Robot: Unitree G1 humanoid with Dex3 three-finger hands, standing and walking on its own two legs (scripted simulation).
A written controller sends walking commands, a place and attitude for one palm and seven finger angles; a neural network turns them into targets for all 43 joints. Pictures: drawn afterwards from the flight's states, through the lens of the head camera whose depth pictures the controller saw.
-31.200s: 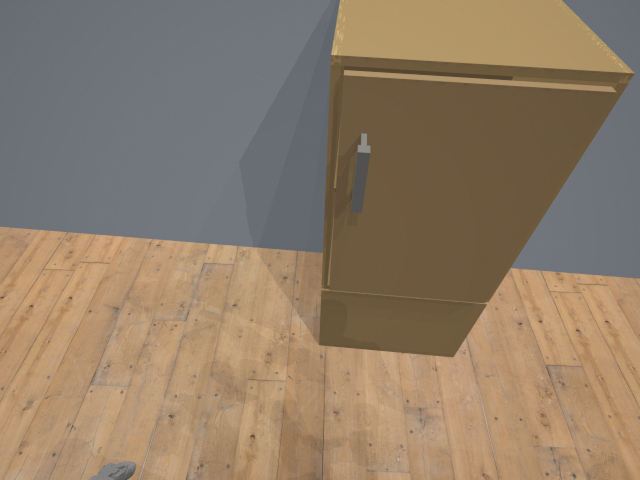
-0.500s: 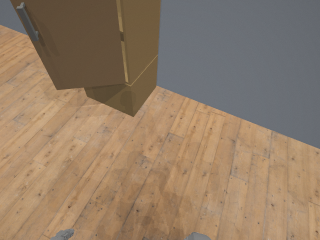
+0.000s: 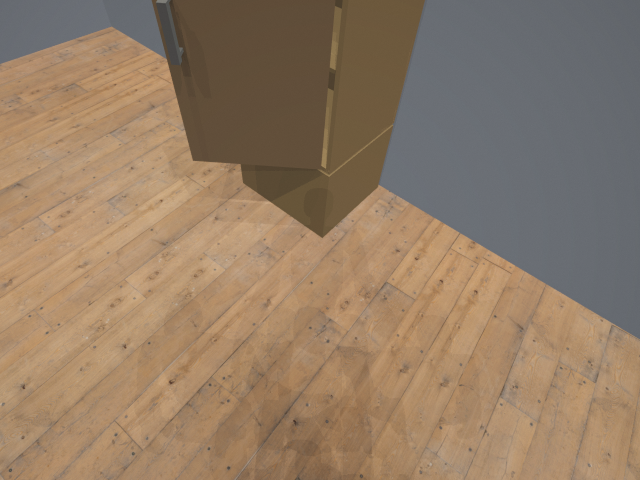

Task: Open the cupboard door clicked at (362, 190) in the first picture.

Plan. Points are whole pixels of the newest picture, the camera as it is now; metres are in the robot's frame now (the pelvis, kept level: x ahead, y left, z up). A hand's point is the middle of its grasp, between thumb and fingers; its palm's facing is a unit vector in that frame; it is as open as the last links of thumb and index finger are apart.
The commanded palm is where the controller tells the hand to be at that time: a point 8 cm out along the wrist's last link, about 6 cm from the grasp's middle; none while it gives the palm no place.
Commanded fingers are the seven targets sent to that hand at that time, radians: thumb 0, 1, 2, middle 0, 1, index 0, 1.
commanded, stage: take the last steps up to it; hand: left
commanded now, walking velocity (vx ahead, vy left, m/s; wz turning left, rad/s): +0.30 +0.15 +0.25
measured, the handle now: (172, 29) +0.99 +0.43 +0.03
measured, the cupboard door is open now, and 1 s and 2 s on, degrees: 38 38 38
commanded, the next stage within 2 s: come to a stop and stand still in 1.26 s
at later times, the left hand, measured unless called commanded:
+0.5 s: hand (195, 443) +0.18 +0.18 -0.15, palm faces +0.14 -0.97 -0.21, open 7.4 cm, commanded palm none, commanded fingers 0.00 0.90 0.90 -0.20 -0.30 -0.20 -0.30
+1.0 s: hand (134, 413) +0.21 +0.29 -0.17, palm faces +0.19 -0.97 -0.17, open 7.4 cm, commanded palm none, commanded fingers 0.00 0.90 0.90 -0.20 -0.30 -0.20 -0.30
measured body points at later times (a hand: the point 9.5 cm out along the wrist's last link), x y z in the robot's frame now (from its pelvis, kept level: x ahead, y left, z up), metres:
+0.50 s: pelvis +0.10 -0.01 +0.00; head +0.12 -0.02 +0.45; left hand +0.17 +0.23 -0.13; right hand +0.08 -0.24 -0.16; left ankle +0.03 +0.10 -0.66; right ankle +0.14 -0.11 -0.73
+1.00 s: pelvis +0.26 +0.11 +0.01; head +0.29 +0.14 +0.46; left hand +0.20 +0.34 -0.16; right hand +0.37 -0.11 -0.13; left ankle +0.27 +0.20 -0.73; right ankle +0.23 -0.02 -0.64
